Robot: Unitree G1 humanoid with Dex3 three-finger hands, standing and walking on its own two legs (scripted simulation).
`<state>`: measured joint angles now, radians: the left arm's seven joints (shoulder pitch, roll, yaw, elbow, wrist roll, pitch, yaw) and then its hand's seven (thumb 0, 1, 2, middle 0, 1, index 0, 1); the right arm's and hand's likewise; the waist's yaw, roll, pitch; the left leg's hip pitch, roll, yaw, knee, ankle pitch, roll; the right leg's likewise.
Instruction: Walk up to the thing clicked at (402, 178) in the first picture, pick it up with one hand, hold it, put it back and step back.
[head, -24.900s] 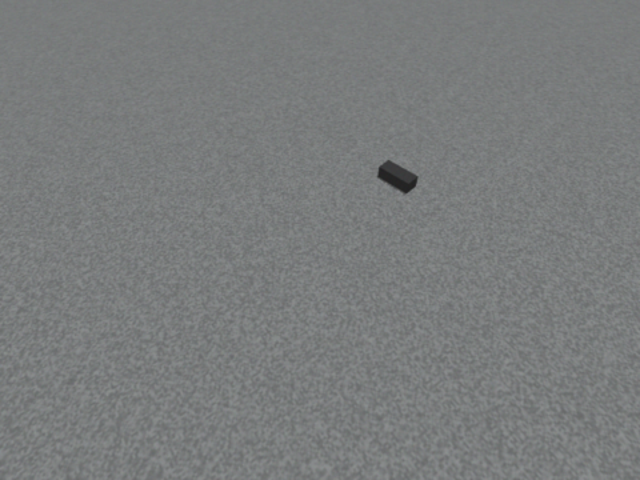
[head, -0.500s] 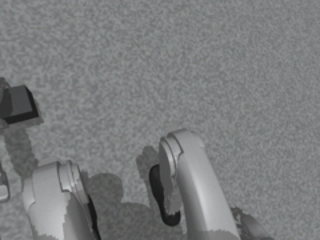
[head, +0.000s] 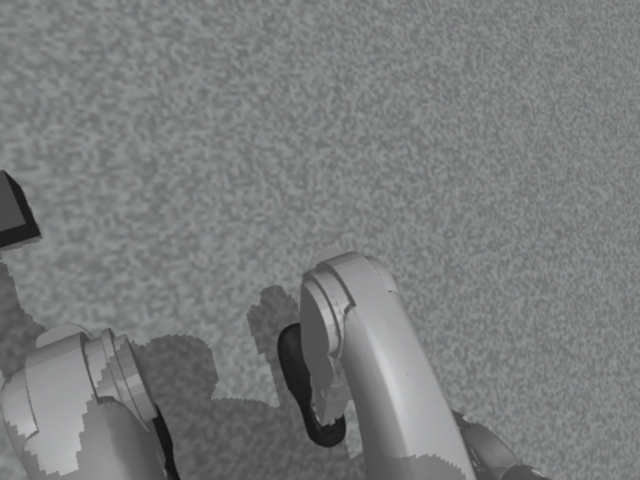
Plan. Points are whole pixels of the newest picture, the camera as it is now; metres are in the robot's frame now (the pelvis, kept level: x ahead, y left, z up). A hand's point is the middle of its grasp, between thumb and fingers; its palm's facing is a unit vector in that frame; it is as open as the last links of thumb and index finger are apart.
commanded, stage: rest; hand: left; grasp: from above
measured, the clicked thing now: out of the picture +0.44 +0.33 -0.27
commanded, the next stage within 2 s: open in 0.36 s
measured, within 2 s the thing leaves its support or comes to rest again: rests again in 0.02 s
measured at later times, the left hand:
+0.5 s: hand out of the picture +0.44 +0.32 -0.24, palm faces -0.45 -0.15 -0.88, open 9.8 cm
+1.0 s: hand out of the picture +0.45 +0.32 -0.23, palm faces -0.43 -0.14 -0.89, open 12.4 cm
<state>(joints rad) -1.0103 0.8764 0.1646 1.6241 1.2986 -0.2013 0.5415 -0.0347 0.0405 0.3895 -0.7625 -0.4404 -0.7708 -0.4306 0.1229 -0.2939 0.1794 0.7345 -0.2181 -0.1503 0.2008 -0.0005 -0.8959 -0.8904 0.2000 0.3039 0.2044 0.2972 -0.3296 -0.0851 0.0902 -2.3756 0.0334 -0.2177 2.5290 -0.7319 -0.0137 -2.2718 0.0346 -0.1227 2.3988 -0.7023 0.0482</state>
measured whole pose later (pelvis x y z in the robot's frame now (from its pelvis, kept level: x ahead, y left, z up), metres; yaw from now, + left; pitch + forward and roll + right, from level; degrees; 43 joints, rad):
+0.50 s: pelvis -0.01 +0.00 +0.00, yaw -2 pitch +30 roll -13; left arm -1.07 0.94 0.12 1.73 1.28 -0.19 0.59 -0.03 0.04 0.39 -0.77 -0.44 -0.77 -0.43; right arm 0.10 -0.31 0.24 0.71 -0.24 -0.20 0.23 0.00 -0.90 -0.89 0.20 0.30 0.20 0.30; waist -0.35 -0.10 0.11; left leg -2.37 0.04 -0.24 2.55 -0.72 0.00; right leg -2.25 0.05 -0.14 2.39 -0.68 0.06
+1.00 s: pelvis -0.01 +0.00 +0.00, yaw -2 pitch +29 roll -14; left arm -1.08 0.97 0.10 1.74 1.26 -0.18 0.60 -0.01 -0.24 0.77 -0.32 -0.83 -0.33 -0.80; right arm 0.11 -0.33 0.26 0.70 -0.25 -0.23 0.25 0.00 -0.89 -0.89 0.20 0.30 0.20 0.30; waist -0.37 -0.11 0.12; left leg -2.37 0.04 -0.26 2.55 -0.72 0.00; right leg -2.24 0.05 -0.15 2.38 -0.67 0.06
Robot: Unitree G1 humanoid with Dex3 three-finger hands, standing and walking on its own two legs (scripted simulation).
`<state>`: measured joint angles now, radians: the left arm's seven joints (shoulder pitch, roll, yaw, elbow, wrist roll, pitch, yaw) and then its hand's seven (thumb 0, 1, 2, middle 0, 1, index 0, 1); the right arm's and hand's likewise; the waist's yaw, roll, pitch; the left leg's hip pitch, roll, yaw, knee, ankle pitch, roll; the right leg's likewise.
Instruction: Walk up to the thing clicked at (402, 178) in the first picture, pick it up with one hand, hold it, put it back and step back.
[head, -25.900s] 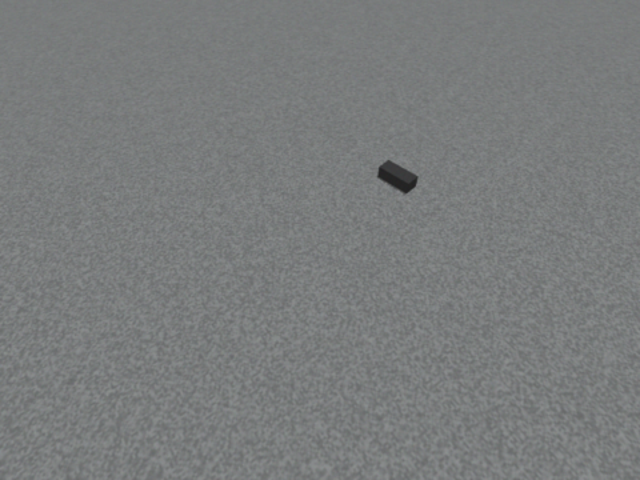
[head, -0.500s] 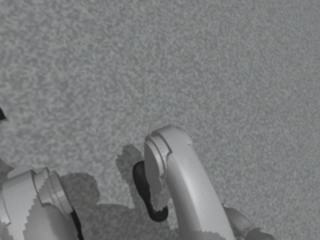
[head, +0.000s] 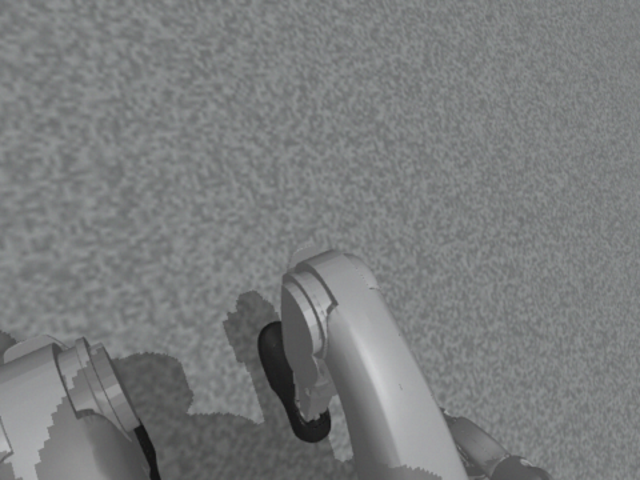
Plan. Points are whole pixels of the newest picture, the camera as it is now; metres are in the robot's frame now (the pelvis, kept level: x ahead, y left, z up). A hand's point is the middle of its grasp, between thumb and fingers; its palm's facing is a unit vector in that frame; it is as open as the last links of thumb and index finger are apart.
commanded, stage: open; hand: left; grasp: from above
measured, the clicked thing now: out of the picture +0.44 +0.34 -0.27
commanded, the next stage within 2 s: withdraw in 0.38 s
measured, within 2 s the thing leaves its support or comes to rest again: neither
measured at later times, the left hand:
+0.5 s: hand out of the picture +0.44 +0.33 -0.23, palm faces -0.43 -0.16 -0.89, open 14.1 cm
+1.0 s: hand out of the picture +0.44 +0.37 -0.08, palm faces -0.39 -0.09 -0.92, open 14.1 cm
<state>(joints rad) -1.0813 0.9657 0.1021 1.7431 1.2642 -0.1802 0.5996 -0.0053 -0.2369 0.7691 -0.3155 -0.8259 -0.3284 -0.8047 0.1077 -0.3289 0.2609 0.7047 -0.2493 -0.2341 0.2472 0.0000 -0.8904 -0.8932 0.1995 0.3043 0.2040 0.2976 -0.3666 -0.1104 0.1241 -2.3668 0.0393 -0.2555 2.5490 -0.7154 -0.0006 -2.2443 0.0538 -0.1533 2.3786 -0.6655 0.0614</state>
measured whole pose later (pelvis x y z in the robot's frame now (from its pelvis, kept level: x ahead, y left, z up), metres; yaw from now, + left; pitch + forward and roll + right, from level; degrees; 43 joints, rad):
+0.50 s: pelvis +0.00 +0.00 +0.00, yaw +0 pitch +29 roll -13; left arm -1.07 0.97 0.10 1.72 1.26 -0.20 0.58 0.00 -0.49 0.98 -0.07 -1.01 -0.07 -1.00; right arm 0.10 -0.33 0.27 0.69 -0.24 -0.22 0.24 0.00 -0.89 -0.89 0.20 0.30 0.20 0.30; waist -0.36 -0.11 0.13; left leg -2.36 0.04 -0.26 2.54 -0.72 -0.01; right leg -2.24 0.05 -0.16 2.37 -0.66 0.06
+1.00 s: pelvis +0.00 +0.00 +0.04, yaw +5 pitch +33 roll -10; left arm -0.96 0.78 0.01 1.33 1.12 -0.06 0.26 0.00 -0.52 1.01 -0.08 -1.02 -0.07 -1.02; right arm 0.13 -0.29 0.08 0.70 -0.12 -0.07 0.22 0.00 -0.90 -0.90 0.20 0.30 0.20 0.30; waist -0.22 0.04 -0.08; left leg -2.29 0.04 -0.16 2.38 -0.69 0.01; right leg -2.19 0.02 -0.08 2.28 -0.68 0.05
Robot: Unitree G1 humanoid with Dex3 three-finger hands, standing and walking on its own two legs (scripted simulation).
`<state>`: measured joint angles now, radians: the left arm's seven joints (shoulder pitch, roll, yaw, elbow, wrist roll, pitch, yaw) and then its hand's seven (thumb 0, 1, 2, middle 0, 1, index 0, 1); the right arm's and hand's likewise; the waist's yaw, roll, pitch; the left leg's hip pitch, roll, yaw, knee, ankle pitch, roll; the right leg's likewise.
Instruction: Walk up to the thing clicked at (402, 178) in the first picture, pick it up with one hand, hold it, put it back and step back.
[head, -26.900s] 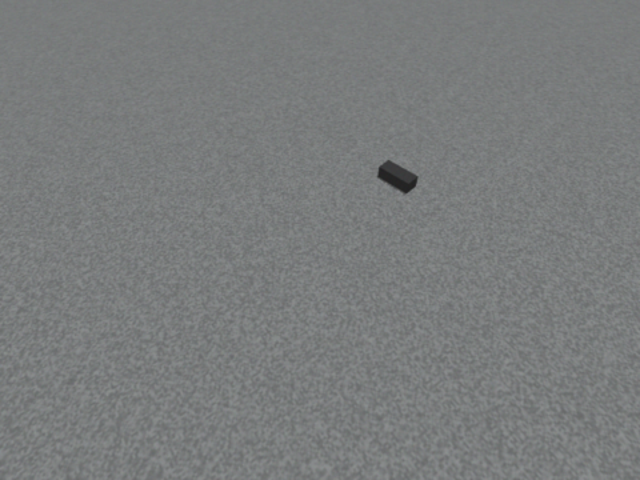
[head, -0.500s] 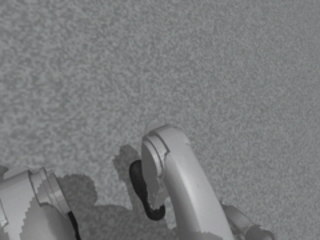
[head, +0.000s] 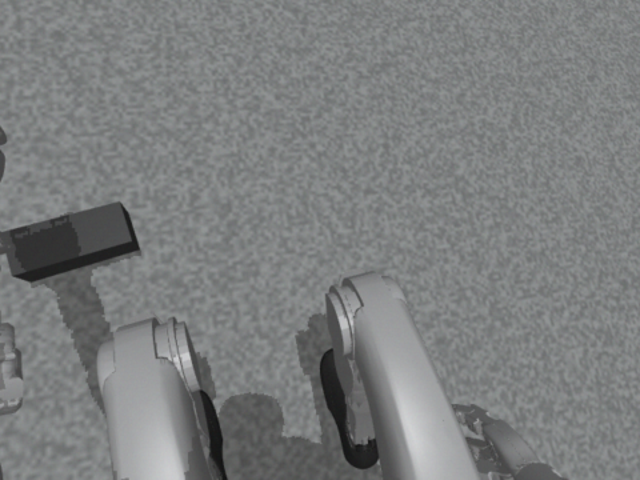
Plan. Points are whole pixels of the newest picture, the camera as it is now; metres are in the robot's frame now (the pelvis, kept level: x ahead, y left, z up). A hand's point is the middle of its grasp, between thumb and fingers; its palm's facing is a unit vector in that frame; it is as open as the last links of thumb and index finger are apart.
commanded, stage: withdraw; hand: left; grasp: from above
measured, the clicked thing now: (75, 241) +0.47 +0.31 -0.31
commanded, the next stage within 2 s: home in 0.46 s
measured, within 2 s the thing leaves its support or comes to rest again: neither
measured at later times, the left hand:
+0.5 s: hand (25, 219) +0.47 +0.32 -0.17, palm faces -0.38 -0.04 -0.92, open 14.1 cm
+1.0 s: hand out of the picture +0.38 +0.29 -0.03, palm faces -0.32 -0.45 -0.84, open 9.4 cm
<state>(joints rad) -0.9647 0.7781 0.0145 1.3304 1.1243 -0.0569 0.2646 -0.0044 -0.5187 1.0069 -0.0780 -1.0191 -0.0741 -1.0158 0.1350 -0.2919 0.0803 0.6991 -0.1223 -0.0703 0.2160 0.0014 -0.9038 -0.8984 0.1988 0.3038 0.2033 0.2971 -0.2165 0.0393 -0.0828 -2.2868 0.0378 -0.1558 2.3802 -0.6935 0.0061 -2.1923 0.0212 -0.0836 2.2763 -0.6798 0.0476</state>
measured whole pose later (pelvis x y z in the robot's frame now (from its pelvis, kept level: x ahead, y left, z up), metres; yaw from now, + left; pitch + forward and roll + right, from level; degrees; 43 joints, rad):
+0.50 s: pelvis -0.01 +0.00 -0.02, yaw +1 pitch +32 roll -9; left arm -1.01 0.82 0.07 1.40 1.29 -0.22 0.37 0.00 -0.51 1.00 -0.09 -1.01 -0.09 -1.01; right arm 0.19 -0.29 0.11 0.70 -0.15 -0.01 0.11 0.00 -0.90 -0.90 0.20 0.30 0.20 0.30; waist -0.28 -0.03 -0.01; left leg -2.35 0.01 -0.15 2.40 -0.62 0.00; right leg -2.24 0.00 -0.08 2.31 -0.63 0.04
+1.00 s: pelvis +0.00 +0.00 +0.08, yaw +4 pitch +34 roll -7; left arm -0.52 0.54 0.05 0.76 0.73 0.01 0.08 0.00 0.48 0.87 -0.21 -0.42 -0.20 -0.43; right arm 0.19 -0.27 -0.01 0.65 -0.02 0.04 0.09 0.00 -0.90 -0.89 0.20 0.30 0.20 0.30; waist -0.11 0.06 -0.19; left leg -2.04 0.03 -0.10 2.10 -0.67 0.00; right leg -1.97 0.00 -0.05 2.04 -0.67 0.04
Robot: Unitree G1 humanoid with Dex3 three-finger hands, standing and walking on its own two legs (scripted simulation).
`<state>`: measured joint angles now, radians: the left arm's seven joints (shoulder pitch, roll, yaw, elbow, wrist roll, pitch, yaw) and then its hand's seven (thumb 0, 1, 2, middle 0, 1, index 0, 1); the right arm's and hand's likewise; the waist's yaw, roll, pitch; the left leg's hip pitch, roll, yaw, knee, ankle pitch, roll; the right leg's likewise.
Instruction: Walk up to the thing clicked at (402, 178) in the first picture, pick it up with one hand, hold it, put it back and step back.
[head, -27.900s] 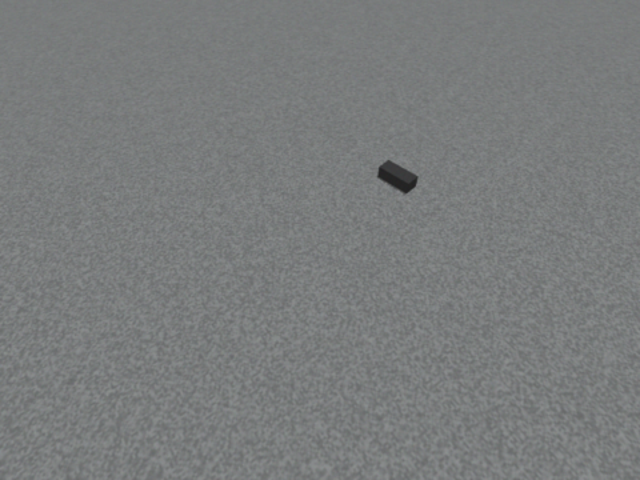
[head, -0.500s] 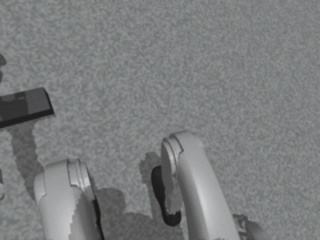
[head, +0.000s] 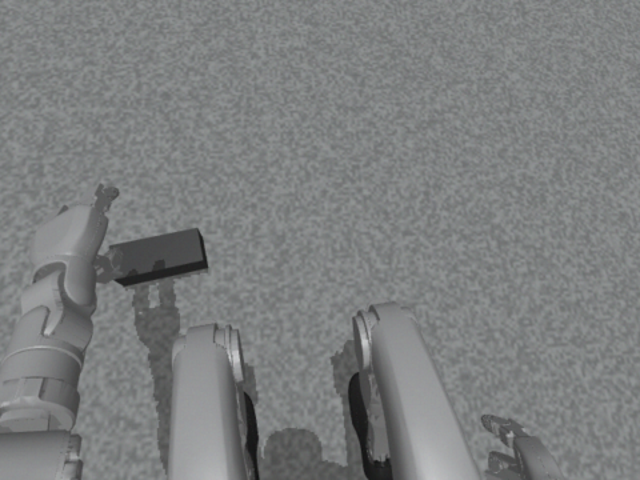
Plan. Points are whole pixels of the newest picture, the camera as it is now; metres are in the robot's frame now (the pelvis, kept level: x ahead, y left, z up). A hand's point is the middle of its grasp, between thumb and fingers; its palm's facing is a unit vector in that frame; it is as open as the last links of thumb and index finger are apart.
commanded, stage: home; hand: left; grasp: from above
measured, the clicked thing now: (160, 257) +0.49 +0.28 -0.40
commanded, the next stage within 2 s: none
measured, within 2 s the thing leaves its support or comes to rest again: neither
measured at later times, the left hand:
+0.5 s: hand (43, 369) +0.26 +0.21 +0.10, palm faces +0.00 -0.93 -0.37, open 7.4 cm
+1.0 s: hand out of the picture +0.22 +0.20 +0.25, palm faces +0.16 -0.96 -0.21, open 7.4 cm
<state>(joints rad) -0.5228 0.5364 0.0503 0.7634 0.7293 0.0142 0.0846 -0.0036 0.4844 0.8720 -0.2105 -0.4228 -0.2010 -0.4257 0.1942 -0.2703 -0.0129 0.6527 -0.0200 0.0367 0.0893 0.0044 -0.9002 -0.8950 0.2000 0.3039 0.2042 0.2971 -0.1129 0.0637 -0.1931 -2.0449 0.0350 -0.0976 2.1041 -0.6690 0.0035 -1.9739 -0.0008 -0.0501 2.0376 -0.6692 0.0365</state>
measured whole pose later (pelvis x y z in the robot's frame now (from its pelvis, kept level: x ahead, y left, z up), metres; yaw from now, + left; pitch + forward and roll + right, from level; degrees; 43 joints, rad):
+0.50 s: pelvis +0.03 +0.00 +0.19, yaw +5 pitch +21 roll -4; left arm 0.12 0.30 0.01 0.19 0.09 0.32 0.08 0.01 0.89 0.89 -0.21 -0.30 -0.20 -0.29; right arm 0.14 -0.21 0.04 0.56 0.04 -0.10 -0.08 0.01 -0.90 -0.90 0.20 0.30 0.21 0.30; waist -0.07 0.04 -0.19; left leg -1.28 0.03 -0.07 1.47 -0.57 -0.01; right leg -1.21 -0.02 -0.06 1.41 -0.57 0.02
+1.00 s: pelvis +0.08 +0.00 +0.29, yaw +6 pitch +11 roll -3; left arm 0.53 0.22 0.04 -0.15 -0.06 0.46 0.03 0.01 0.90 0.90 -0.20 -0.29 -0.20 -0.29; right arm 0.30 -0.22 0.03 0.52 0.02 -0.21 -0.19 0.01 -0.90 -0.90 0.20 0.30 0.20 0.30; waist -0.05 0.06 -0.19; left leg -0.71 0.03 -0.05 1.01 -0.49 -0.01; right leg -0.64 -0.01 -0.06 0.93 -0.48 0.02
